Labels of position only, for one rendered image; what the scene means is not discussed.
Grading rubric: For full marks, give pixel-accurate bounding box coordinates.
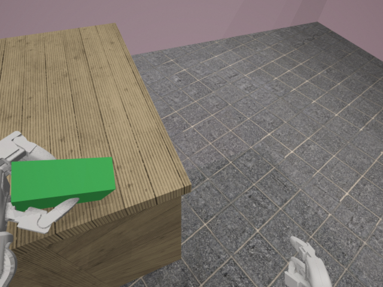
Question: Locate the robot left hand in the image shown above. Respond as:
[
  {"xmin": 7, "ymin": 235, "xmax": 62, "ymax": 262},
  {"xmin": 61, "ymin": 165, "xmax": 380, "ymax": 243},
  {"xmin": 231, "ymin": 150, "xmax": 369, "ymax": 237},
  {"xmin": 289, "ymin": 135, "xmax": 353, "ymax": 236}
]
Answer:
[{"xmin": 0, "ymin": 131, "xmax": 79, "ymax": 234}]

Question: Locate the robot right hand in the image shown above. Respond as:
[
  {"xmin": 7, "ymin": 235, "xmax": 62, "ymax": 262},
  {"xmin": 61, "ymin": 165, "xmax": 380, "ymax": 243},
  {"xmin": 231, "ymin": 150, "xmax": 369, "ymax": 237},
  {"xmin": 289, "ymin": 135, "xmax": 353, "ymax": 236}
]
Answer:
[{"xmin": 285, "ymin": 236, "xmax": 332, "ymax": 287}]

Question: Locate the robot left forearm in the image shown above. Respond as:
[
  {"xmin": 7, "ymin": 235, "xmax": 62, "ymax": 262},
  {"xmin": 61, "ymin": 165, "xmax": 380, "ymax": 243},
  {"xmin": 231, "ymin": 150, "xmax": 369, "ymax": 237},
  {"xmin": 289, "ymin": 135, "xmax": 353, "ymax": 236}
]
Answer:
[{"xmin": 0, "ymin": 231, "xmax": 17, "ymax": 287}]

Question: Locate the sponge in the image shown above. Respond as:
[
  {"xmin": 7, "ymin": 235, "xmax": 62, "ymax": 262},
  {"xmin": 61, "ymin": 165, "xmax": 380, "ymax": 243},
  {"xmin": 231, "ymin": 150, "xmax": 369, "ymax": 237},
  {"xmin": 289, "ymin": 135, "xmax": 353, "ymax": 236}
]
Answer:
[{"xmin": 11, "ymin": 157, "xmax": 115, "ymax": 212}]

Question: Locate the table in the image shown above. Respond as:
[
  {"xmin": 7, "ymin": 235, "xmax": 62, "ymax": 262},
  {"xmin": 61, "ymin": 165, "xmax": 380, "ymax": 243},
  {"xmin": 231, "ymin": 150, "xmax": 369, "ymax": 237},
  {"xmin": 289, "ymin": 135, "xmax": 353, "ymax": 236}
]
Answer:
[{"xmin": 0, "ymin": 23, "xmax": 192, "ymax": 287}]

